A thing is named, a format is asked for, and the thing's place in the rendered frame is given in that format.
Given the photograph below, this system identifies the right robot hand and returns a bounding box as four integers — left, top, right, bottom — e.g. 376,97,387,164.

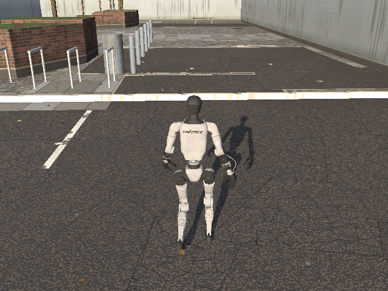
222,173,236,190

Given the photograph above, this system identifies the left robot hand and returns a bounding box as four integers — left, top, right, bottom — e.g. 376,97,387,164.
162,160,176,171

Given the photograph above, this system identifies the right robot forearm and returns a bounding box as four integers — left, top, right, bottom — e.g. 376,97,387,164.
219,146,234,175

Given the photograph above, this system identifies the robot left foot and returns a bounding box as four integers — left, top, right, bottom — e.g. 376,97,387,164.
175,240,186,249

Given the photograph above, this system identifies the left robot forearm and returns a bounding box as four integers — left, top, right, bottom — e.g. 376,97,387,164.
163,145,172,163

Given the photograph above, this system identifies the humanoid robot torso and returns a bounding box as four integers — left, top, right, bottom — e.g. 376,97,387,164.
179,119,208,182

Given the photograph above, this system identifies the left robot upper arm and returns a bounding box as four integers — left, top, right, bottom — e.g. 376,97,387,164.
165,121,182,154

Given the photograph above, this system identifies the right robot upper arm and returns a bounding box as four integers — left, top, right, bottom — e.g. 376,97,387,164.
206,122,224,156

